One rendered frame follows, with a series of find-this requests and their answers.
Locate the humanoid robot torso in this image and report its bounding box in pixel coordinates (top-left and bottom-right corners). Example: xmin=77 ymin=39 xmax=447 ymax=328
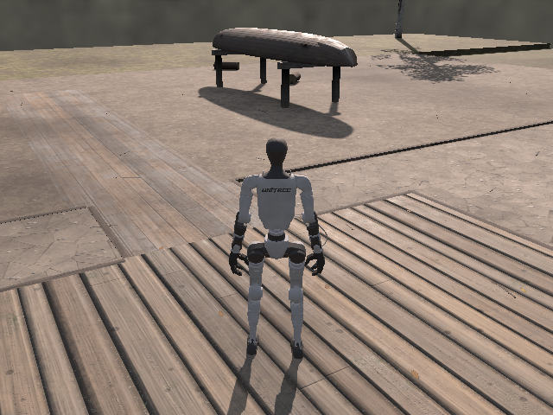
xmin=257 ymin=171 xmax=297 ymax=259

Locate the robot left forearm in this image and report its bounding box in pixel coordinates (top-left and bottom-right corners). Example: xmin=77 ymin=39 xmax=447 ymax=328
xmin=231 ymin=211 xmax=247 ymax=253

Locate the robot left thigh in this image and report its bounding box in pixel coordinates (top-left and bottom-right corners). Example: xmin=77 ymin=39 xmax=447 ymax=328
xmin=247 ymin=241 xmax=264 ymax=301

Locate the robot right upper arm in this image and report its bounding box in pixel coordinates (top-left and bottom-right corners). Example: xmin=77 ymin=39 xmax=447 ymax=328
xmin=295 ymin=175 xmax=315 ymax=223

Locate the right robot hand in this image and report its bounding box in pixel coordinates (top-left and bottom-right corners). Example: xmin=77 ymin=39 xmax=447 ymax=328
xmin=305 ymin=251 xmax=325 ymax=276

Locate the robot left upper arm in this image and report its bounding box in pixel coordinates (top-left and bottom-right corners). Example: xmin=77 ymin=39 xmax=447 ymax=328
xmin=238 ymin=175 xmax=258 ymax=224

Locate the left robot hand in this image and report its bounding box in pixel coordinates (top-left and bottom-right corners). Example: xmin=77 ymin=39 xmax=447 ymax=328
xmin=229 ymin=251 xmax=249 ymax=276

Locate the robot right forearm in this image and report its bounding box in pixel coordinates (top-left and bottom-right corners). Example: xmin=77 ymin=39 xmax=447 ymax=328
xmin=306 ymin=211 xmax=323 ymax=253

